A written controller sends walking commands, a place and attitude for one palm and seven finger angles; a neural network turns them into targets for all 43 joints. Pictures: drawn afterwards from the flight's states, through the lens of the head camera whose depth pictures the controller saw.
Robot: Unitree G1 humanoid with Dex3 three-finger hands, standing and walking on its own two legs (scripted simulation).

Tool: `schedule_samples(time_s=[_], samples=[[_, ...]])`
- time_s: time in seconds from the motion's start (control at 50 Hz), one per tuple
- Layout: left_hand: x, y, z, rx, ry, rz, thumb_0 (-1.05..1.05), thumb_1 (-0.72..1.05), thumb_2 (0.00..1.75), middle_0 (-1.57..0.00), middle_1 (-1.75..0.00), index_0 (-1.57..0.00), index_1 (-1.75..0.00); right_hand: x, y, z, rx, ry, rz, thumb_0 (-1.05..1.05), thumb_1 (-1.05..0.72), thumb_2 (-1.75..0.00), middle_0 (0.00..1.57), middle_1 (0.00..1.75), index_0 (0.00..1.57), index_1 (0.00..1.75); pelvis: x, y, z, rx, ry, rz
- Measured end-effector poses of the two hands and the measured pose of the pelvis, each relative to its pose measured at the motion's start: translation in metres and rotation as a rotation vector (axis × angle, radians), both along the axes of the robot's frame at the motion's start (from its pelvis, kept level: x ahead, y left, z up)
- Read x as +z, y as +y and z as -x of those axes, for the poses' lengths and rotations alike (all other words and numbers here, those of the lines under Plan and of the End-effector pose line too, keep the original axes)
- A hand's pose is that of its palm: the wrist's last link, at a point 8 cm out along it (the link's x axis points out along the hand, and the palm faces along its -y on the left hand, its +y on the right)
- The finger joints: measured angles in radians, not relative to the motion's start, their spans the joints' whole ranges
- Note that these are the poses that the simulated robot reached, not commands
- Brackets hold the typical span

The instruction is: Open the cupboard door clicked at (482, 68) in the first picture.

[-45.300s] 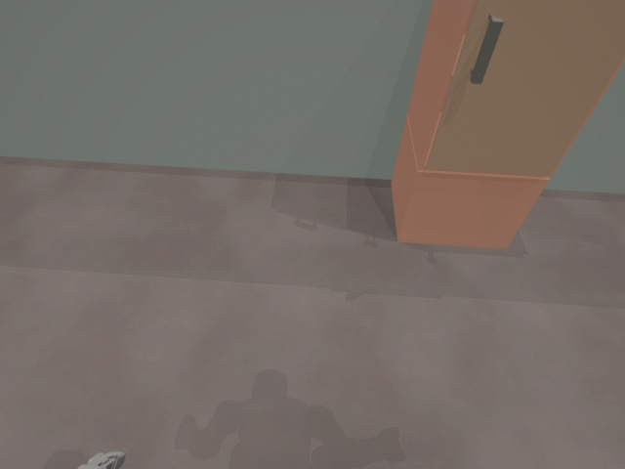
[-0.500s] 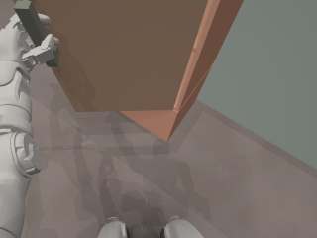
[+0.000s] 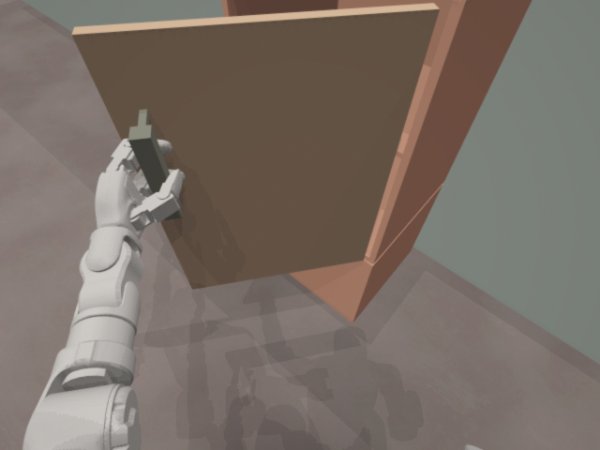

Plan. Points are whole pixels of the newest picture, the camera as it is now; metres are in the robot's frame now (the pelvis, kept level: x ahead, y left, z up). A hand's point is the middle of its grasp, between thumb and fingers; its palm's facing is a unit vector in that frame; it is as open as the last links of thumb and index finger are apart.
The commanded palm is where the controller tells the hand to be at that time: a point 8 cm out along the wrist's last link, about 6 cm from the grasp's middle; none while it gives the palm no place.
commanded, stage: pull the door open along its arc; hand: left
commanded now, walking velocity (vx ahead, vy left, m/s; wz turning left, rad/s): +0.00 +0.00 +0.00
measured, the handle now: (159, 166) +0.48 +0.20 +0.10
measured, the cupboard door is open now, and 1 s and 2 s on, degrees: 52 67 79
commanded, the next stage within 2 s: open thumb and fingers to let go in 1.18 s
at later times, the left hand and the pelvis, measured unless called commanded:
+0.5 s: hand (181, 180) +0.46 +0.16 +0.10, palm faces +0.44 -0.90 +0.01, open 5.8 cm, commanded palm +0.41 +0.21 +0.10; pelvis -0.03 -0.02 -0.01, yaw +2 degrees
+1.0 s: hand (196, 248) +0.34 +0.13 +0.10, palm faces +0.23 -0.97 +0.04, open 6.3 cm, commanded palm +0.26 +0.19 +0.10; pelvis +0.01 -0.01 +0.01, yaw -1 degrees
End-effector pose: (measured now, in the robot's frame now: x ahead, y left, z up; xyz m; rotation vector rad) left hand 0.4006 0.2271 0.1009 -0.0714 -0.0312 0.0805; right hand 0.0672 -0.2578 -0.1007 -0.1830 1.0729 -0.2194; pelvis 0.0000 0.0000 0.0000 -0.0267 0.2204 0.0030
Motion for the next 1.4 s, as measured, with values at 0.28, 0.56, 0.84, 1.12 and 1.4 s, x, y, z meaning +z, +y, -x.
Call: schedule_samples(time_s=[0.28, 0.56, 0.84, 1.12, 1.4], samples=[[0.002, -0.028, -0.002, 0.388, 0.033, -0.055, -0.01, 0.70, 0.83, -0.35, -1.35, -0.36, -1.34, -0.017, 0.004, -0.010, 0.117, -0.030, -0.018, 0.00, -0.91, -0.90, 0.20, 0.30, 0.20, 0.30, -0.010, -0.018, 0.024, 0.045, 0.012, -0.005], [0.001, -0.023, -0.014, 0.367, 0.024, -0.061, -0.01, 0.70, 0.84, -0.35, -1.35, -0.35, -1.34, -0.022, -0.023, 0.115, -0.042, 0.283, 0.005, 0.01, -0.91, -0.90, 0.20, 0.30, 0.20, 0.30, -0.006, -0.022, 0.028, 0.022, 0.023, -0.010], [-0.002, -0.027, 0.025, 0.272, -0.020, -0.062, -0.01, 0.71, 0.77, -0.36, -1.35, -0.34, -1.33, -0.009, -0.014, 0.056, -0.049, 0.113, -0.027, 0.01, -0.91, -0.90, 0.20, 0.30, 0.20, 0.30, 0.006, -0.014, 0.008, -0.016, -0.023, -0.018], [0.003, -0.087, 0.140, 0.154, 0.032, -0.002, 0.01, 0.61, 0.67, -0.36, -1.34, -0.36, -1.32, 0.043, 0.031, -0.125, 0.150, -0.339, -0.097, 0.01, -0.91, -0.90, 0.20, 0.30, 0.20, 0.30, 0.015, -0.012, -0.013, -0.007, -0.137, -0.035], [0.006, -0.116, 0.159, 0.328, 0.048, -0.063, 0.01, 0.61, 0.78, -0.35, -1.32, -0.35, -1.33, 0.035, 0.041, -0.147, 0.290, -0.307, -0.101, 0.01, -0.90, -0.90, 0.20, 0.30, 0.20, 0.30, 0.007, -0.034, -0.003, 0.071, -0.164, -0.045]])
